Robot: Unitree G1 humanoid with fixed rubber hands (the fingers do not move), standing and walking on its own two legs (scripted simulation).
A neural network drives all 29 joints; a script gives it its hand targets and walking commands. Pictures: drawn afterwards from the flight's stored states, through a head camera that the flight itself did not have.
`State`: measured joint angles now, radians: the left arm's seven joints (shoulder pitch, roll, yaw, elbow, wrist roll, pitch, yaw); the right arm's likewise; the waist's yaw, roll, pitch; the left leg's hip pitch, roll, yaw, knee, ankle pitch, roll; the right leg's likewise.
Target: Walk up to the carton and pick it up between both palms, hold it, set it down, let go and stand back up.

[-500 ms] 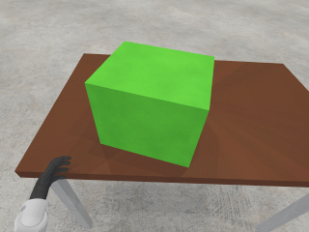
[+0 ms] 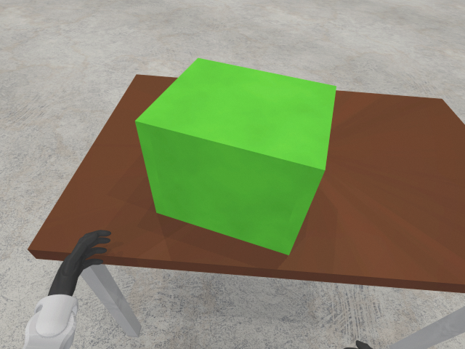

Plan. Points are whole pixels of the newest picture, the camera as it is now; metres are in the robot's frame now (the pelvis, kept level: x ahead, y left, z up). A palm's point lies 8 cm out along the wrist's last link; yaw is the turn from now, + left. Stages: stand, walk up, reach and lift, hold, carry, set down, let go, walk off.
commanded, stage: stand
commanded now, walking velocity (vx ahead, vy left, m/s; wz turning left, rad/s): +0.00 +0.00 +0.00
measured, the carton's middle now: (241, 152) +0.48 -0.01 +0.09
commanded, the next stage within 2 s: none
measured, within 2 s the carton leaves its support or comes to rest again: neither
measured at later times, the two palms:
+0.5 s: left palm (69, 281) +0.23 +0.26 +0.03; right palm out of the picture +0.11 -0.25 -0.10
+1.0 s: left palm (71, 281) +0.23 +0.26 +0.03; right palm out of the picture +0.14 -0.26 -0.09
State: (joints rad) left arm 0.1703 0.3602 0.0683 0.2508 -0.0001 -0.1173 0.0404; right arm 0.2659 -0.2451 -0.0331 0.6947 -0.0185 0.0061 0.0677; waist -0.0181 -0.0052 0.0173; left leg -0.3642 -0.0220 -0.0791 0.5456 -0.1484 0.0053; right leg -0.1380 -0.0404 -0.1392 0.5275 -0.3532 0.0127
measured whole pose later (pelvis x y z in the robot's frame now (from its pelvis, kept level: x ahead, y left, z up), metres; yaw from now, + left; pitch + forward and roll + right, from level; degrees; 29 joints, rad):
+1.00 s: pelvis +0.01 -0.01 +0.00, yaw +4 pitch -2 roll -1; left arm 0.16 0.36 0.06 0.24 0.00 -0.10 0.03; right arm 0.24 -0.25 -0.04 0.70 -0.01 0.02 0.06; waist -0.02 0.00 0.03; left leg -0.36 -0.06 -0.14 0.57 -0.17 -0.01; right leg -0.10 -0.06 -0.21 0.54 -0.40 0.00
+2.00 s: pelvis +0.02 -0.02 +0.00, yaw +6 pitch -2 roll -1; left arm 0.15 0.35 0.05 0.23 0.00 -0.09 0.04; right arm 0.24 -0.25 -0.05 0.68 -0.01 0.03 0.06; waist -0.03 0.00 0.03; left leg -0.37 -0.07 -0.16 0.58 -0.17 -0.01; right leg -0.10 -0.07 -0.23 0.56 -0.42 0.00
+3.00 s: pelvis +0.01 -0.01 +0.00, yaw +5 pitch -2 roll -1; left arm 0.15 0.35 0.05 0.23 0.00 -0.09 0.03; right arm 0.25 -0.25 -0.05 0.68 -0.01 0.03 0.06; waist -0.03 0.01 0.04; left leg -0.37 -0.07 -0.16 0.58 -0.17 -0.01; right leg -0.11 -0.07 -0.22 0.57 -0.42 0.01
